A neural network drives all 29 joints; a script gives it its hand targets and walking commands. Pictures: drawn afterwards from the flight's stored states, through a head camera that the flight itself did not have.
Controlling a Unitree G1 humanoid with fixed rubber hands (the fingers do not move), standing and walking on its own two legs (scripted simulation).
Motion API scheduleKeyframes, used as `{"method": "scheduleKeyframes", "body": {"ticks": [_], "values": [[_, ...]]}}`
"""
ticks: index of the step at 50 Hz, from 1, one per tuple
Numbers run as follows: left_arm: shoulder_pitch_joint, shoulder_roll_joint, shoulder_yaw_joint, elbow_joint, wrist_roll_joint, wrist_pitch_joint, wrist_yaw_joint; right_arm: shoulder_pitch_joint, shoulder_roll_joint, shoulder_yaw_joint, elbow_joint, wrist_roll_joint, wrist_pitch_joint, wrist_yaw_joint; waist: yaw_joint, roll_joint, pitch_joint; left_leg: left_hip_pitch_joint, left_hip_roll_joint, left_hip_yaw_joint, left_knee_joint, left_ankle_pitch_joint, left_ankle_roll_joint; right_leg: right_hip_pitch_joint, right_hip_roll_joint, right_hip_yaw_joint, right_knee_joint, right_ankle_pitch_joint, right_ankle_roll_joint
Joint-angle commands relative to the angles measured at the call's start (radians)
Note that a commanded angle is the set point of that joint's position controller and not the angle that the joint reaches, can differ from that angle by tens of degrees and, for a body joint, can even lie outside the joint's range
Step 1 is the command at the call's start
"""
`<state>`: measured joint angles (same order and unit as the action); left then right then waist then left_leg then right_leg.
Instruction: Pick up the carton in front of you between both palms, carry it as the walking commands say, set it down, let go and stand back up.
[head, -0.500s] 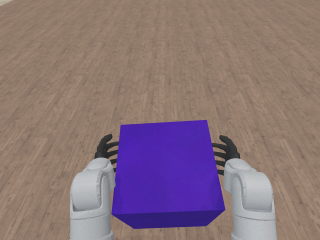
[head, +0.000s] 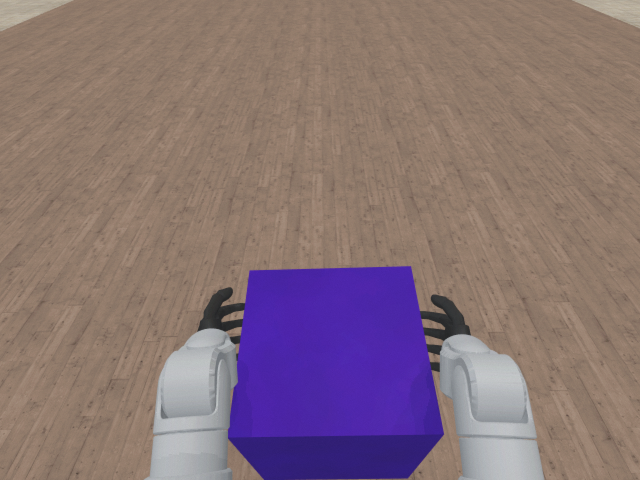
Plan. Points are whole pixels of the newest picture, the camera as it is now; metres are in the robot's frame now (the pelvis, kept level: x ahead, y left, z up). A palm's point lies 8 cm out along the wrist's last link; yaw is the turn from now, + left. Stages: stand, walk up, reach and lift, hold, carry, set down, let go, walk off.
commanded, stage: carry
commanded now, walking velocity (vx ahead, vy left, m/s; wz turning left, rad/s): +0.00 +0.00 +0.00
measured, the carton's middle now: (332, 380) +0.29 +0.00 -0.02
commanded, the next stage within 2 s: hold in 1.18 s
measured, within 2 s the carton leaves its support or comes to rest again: neither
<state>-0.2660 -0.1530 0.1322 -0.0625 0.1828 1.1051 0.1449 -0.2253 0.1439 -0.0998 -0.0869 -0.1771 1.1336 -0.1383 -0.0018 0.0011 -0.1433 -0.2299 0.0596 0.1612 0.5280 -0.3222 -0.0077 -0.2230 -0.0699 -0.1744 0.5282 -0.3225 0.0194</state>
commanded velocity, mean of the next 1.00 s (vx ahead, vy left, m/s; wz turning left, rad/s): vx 0.00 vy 0.00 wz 0.00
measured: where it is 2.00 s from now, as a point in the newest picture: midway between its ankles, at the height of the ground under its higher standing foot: outside the picture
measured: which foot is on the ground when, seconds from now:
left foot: down 0.00-1.00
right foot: down 0.00-1.00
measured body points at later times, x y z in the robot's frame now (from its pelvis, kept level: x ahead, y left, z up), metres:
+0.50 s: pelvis -0.05 +0.00 +0.00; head -0.08 +0.00 +0.45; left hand +0.26 +0.15 +0.04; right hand +0.26 -0.15 +0.03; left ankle -0.06 +0.11 -0.74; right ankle -0.06 -0.11 -0.74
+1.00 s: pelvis -0.07 +0.00 +0.00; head -0.10 +0.00 +0.45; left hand +0.24 +0.15 +0.04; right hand +0.23 -0.15 +0.03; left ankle -0.06 +0.11 -0.74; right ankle -0.06 -0.11 -0.74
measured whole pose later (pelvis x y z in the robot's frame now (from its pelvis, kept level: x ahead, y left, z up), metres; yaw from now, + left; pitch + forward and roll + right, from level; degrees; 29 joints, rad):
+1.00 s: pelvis -0.07 +0.00 +0.00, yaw +0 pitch +2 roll +0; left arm -0.26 -0.15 0.21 0.22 0.27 0.71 0.02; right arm -0.24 0.15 -0.17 0.22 -0.26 0.75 -0.04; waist 0.00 0.00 -0.12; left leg -0.29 0.06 0.16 0.50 -0.24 0.01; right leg -0.28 -0.07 -0.18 0.50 -0.25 -0.01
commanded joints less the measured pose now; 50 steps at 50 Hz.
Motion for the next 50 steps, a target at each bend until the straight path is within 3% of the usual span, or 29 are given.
{"method": "scheduleKeyframes", "body": {"ticks": [1, 6, 13, 20, 24, 32, 50], "values": [[-0.390, -1.051, -0.665, 0.040, -0.409, -0.043, -0.369, -0.515, 1.030, 0.663, -0.047, 0.431, -0.079, 0.353, 0.001, 0.010, -0.253, 0.126, 0.110, -0.078, 0.006, 0.718, 0.007, 0.115, -0.091, 0.068, 0.006, 0.633, -0.002], [-0.345, -1.018, -0.630, 0.089, -0.359, -0.127, -0.374, -0.469, 1.006, 0.635, 0.004, 0.384, -0.162, 0.356, 0.001, -0.003, -0.248, 0.099, 0.110, -0.078, 0.017, 0.593, 0.014, 0.116, -0.104, 0.078, 0.013, 0.601, -0.015], [-0.334, -0.954, -0.572, 0.122, -0.271, -0.258, -0.368, -0.470, 0.943, 0.574, 0.046, 0.296, -0.295, 0.351, 0.004, 0.003, -0.192, 0.062, 0.110, -0.090, -0.035, 0.414, 0.020, 0.067, -0.104, 0.089, -0.038, 0.389, -0.024], [-0.388, -0.898, -0.397, 0.315, -0.139, -0.403, -0.369, -0.516, 0.880, 0.399, 0.241, 0.162, -0.441, 0.347, 0.006, 0.002, -0.152, 0.040, 0.107, -0.102, -0.091, 0.275, 0.026, 0.030, -0.102, 0.100, -0.093, 0.252, -0.033], [-0.427, -0.920, -0.359, 0.393, -0.109, -0.463, -0.377, -0.552, 0.906, 0.363, 0.314, 0.131, -0.501, 0.353, 0.005, -0.001, -0.166, 0.040, 0.106, -0.104, -0.097, 0.254, 0.027, 0.030, -0.102, 0.103, -0.099, 0.236, -0.035], [-0.378, -0.952, -0.429, 0.337, -0.145, -0.423, -0.376, -0.517, 0.937, 0.438, 0.253, 0.175, -0.462, 0.353, 0.005, -0.001, -0.192, 0.032, 0.110, -0.103, -0.091, 0.261, 0.024, 0.034, -0.103, 0.104, -0.094, 0.244, -0.035], [-0.369, -0.933, -0.447, 0.296, -0.159, -0.404, -0.371, -0.507, 0.916, 0.453, 0.215, 0.187, -0.444, 0.348, 0.004, 0.001, -0.187, 0.016, 0.110, -0.106, -0.098, 0.238, 0.022, 0.019, -0.103, 0.108, -0.101, 0.229, -0.036]]}}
